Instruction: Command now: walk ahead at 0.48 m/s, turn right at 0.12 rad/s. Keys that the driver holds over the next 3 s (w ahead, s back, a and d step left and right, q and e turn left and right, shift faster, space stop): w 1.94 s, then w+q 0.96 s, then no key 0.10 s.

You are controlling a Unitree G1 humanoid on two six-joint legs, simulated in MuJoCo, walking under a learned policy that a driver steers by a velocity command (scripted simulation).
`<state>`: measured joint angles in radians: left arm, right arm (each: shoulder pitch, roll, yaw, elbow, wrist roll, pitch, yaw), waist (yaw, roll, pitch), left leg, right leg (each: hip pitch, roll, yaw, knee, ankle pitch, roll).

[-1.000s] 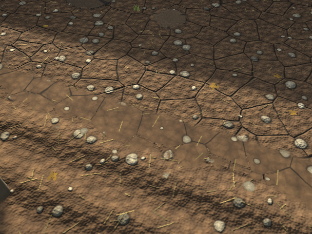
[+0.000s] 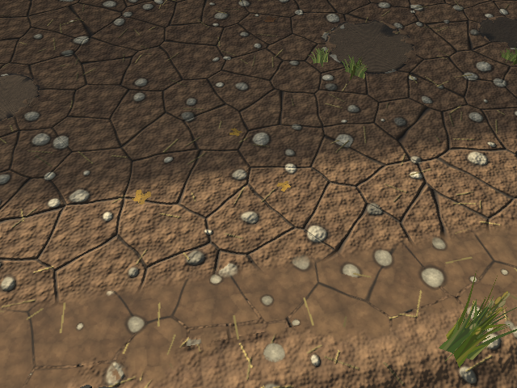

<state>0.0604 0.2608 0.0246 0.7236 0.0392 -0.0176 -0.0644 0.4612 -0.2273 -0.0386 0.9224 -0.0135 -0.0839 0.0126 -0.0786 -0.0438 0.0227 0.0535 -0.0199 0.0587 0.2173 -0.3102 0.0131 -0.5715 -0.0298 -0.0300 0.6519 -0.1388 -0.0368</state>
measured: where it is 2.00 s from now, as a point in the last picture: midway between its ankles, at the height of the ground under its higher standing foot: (249, 186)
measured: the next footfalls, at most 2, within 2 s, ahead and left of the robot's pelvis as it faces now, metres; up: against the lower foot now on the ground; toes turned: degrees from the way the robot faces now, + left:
right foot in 0.06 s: +0.19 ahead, -0.10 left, +0.00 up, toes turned -3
left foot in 0.62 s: +0.51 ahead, +0.07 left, +0.00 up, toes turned +4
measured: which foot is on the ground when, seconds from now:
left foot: down 0.00-0.08, up 0.10-0.60, down 0.62-1.00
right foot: up 0.00-0.04, down 0.06-0.64, up 0.66-1.00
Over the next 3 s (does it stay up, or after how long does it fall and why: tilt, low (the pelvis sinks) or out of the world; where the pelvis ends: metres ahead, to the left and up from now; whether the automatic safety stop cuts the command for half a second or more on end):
stays up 1.57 0.11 0.00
